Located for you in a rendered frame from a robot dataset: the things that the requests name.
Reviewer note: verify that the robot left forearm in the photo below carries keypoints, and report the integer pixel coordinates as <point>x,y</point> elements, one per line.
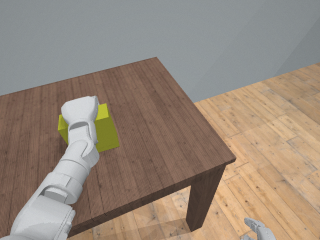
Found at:
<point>64,183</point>

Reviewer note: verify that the robot right hand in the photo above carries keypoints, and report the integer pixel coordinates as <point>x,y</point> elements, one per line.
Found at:
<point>259,228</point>

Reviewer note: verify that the sponge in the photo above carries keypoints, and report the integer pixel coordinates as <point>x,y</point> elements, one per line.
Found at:
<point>105,130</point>

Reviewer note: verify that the table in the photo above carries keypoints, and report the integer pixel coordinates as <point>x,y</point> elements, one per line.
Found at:
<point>165,145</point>

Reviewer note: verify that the robot left hand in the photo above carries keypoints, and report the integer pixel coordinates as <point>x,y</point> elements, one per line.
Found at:
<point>80,108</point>

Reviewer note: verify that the robot left upper arm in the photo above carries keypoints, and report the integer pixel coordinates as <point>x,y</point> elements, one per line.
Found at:
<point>46,219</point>

